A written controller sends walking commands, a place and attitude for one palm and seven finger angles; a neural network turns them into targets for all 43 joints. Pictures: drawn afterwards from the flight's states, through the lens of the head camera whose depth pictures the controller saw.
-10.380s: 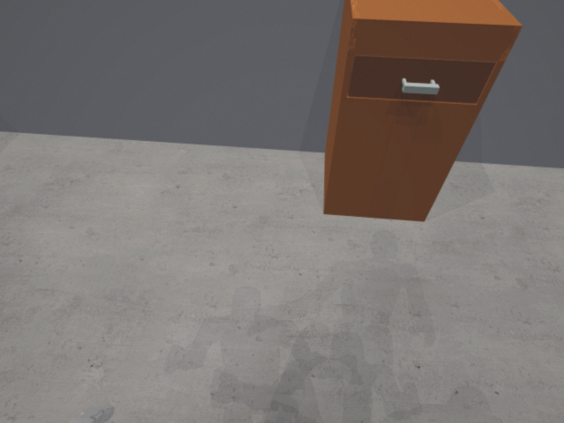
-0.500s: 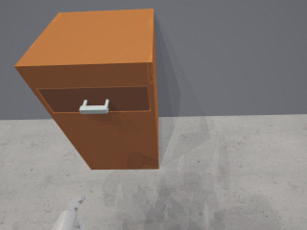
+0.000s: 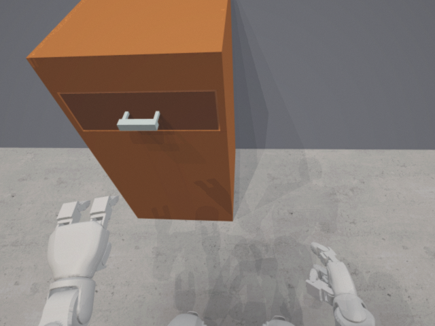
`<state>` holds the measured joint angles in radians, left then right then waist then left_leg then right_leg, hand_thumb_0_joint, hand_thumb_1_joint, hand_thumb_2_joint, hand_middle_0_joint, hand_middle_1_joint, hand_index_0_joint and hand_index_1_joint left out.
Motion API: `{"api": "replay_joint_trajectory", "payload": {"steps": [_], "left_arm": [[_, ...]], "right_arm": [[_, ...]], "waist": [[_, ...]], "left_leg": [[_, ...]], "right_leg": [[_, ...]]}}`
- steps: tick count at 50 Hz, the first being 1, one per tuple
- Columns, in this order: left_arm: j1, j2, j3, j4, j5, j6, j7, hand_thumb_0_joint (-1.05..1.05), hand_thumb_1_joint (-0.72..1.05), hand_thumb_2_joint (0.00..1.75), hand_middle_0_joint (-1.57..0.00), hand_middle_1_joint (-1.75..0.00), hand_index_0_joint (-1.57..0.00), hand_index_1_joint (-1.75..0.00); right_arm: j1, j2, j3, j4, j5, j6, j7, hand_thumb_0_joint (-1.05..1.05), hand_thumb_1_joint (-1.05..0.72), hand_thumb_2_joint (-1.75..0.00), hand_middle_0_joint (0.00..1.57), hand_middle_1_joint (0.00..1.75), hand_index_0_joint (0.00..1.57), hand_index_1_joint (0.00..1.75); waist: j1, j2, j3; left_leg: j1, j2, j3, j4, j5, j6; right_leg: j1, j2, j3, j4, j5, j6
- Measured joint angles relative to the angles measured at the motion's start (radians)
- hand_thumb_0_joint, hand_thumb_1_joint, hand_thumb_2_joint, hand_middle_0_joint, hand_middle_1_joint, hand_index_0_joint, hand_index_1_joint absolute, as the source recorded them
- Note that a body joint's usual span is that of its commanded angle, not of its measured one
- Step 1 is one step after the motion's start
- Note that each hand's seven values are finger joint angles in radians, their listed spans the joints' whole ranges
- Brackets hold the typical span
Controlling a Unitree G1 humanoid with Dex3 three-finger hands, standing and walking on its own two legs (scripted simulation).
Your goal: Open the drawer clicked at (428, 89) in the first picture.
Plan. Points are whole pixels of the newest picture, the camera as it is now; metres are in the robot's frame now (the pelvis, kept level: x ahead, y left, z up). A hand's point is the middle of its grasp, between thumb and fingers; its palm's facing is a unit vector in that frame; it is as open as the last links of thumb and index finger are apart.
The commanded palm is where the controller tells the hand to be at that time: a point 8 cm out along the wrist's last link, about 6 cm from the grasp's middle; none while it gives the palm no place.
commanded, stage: raise the hand with hooked fingers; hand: left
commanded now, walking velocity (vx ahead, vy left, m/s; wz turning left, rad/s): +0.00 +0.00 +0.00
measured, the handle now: (139, 119) +0.60 +0.31 -0.02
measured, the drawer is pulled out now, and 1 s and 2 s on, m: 0.00 0.00 0.00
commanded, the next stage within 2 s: move the hooked fingers above the handle in 1.26 s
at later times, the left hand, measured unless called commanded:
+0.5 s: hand (89, 199) +0.29 +0.27 +0.08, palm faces +0.11 -0.07 -0.99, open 12.7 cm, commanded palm +0.27 +0.27 +0.14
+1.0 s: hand (86, 156) +0.35 +0.27 +0.14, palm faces +0.04 -0.06 -1.00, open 13.8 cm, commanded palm +0.32 +0.27 +0.19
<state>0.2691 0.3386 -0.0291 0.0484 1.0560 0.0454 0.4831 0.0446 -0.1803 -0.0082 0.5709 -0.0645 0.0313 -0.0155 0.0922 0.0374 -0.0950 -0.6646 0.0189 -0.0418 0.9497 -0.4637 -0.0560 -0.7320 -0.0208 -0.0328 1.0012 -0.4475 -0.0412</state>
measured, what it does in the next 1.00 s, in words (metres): rises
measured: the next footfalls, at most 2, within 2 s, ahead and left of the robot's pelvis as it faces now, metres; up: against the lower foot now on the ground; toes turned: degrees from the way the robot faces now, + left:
none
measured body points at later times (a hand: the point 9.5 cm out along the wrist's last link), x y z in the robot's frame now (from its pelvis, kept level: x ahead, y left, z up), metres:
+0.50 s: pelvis +0.02 +0.04 +0.04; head +0.04 +0.00 +0.49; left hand +0.28 +0.27 +0.14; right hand +0.21 -0.21 -0.06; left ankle +0.01 +0.17 -0.68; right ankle +0.03 -0.09 -0.68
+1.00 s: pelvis +0.03 +0.03 +0.06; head +0.05 -0.01 +0.50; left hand +0.34 +0.27 +0.19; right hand +0.22 -0.19 -0.06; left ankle +0.01 +0.17 -0.68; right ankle +0.03 -0.09 -0.68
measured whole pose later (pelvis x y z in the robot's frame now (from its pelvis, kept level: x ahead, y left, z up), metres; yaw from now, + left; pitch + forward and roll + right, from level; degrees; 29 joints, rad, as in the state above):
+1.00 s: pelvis +0.03 +0.03 +0.06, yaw -1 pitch +3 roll +1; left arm -0.12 0.44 -0.06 0.12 0.96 0.08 0.08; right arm 0.13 -0.24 -0.01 0.64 -0.01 0.07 -0.03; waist 0.09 0.08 -0.02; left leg -0.25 0.00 -0.01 0.50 -0.30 -0.01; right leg -0.31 -0.04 -0.01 0.54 -0.28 0.01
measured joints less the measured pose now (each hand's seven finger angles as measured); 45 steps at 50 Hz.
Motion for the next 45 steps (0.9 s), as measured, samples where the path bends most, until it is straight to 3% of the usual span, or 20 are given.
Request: {"api": "replay_joint_trajectory", "payload": {"steps": [4, 8, 12, 16, 20, 25, 31, 37, 45], "left_arm": [[-0.025, 0.006, -0.015, -0.010, -0.040, 0.060, -0.101, 0.00, 0.25, 0.62, -0.27, -0.72, -0.27, -0.72], [-0.006, 0.021, -0.009, -0.028, -0.047, 0.024, -0.156, 0.00, 0.16, 0.58, -0.28, -0.78, -0.28, -0.78], [0.011, 0.027, 0.004, -0.040, -0.041, -0.030, -0.140, 0.00, 0.07, 0.54, -0.28, -0.84, -0.28, -0.84], [-0.012, 0.025, 0.004, -0.031, -0.030, -0.037, -0.100, 0.00, -0.02, 0.50, -0.29, -0.90, -0.29, -0.90], [-0.069, 0.023, -0.008, -0.011, -0.033, 0.001, -0.100, 0.00, -0.12, 0.46, -0.30, -0.96, -0.30, -0.96], [-0.145, 0.026, -0.038, -0.004, -0.042, 0.057, -0.159, 0.00, -0.23, 0.41, -0.31, -1.03, -0.31, -1.03], [-0.221, 0.041, -0.062, 0.008, -0.046, 0.083, -0.251, 0.00, -0.36, 0.35, -0.31, -1.12, -0.31, -1.12], [-0.300, 0.061, -0.066, 0.036, -0.049, 0.069, -0.319, 0.00, -0.45, 0.31, -0.32, -1.18, -0.32, -1.17], [-0.378, 0.094, -0.049, 0.058, -0.077, 0.037, -0.371, -0.01, -0.48, 0.30, -0.32, -1.20, -0.32, -1.20]], "right_arm": [[0.071, 0.015, 0.038, 0.033, 0.015, 0.012, -0.018, 0.01, -0.90, -0.90, 0.20, 0.30, 0.20, 0.30], [0.130, -0.008, 0.031, 0.048, 0.016, 0.005, -0.024, 0.01, -0.90, -0.90, 0.20, 0.30, 0.20, 0.30], [0.160, -0.049, -0.009, 0.056, 0.012, -0.005, -0.021, 0.01, -0.90, -0.90, 0.20, 0.30, 0.20, 0.30], [0.156, -0.085, -0.048, 0.062, 0.011, -0.009, -0.017, 0.01, -0.90, -0.90, 0.20, 0.30, 0.20, 0.30], [0.124, -0.097, -0.062, 0.064, 0.019, -0.006, -0.015, 0.01, -0.90, -0.90, 0.20, 0.30, 0.20, 0.30], [0.076, -0.083, -0.050, 0.049, 0.032, 0.002, -0.012, 0.01, -0.90, -0.90, 0.20, 0.30, 0.20, 0.30], [0.040, -0.048, -0.010, 0.028, 0.044, 0.016, -0.012, 0.01, -0.90, -0.90, 0.20, 0.30, 0.20, 0.30], [0.038, -0.029, 0.016, 0.030, 0.045, 0.022, -0.016, 0.00, -0.90, -0.90, 0.20, 0.30, 0.20, 0.30], [0.067, -0.042, 0.013, 0.064, 0.052, 0.028, -0.021, 0.01, -0.90, -0.90, 0.20, 0.30, 0.20, 0.30]], "waist": [[-0.025, 0.015, 0.019], [-0.042, 0.020, 0.033], [-0.047, 0.020, 0.042], [-0.043, 0.020, 0.043], [-0.038, 0.017, 0.041], [-0.029, 0.019, 0.043], [-0.009, 0.021, 0.052], [0.007, 0.026, 0.069], [0.006, 0.040, 0.076]], "left_leg": [[0.099, 0.002, 0.020, -0.114, 0.045, 0.012], [0.168, 0.001, 0.036, -0.199, 0.079, 0.018], [0.193, -0.003, 0.043, -0.226, 0.088, 0.021], [0.200, -0.011, 0.046, -0.225, 0.084, 0.031], [0.221, -0.019, 0.048, -0.235, 0.084, 0.040], [0.275, -0.024, 0.049, -0.275, 0.096, 0.045], [0.346, -0.024, 0.048, -0.345, 0.122, 0.046], [0.385, -0.022, 0.034, -0.391, 0.142, 0.043], [0.412, -0.019, 0.024, -0.432, 0.158, 0.042]], "right_leg": [[0.091, 0.003, 0.017, -0.108, 0.046, 0.010], [0.154, 0.004, 0.032, -0.191, 0.083, 0.020], [0.182, 0.000, 0.039, -0.225, 0.097, 0.030], [0.193, -0.008, 0.041, -0.233, 0.096, 0.040], [0.217, -0.016, 0.044, -0.245, 0.097, 0.047], [0.271, -0.021, 0.045, -0.285, 0.109, 0.053], [0.342, -0.022, 0.042, -0.350, 0.131, 0.055], [0.388, -0.021, 0.027, -0.400, 0.149, 0.052], [0.421, -0.018, 0.015, -0.447, 0.164, 0.050]]}}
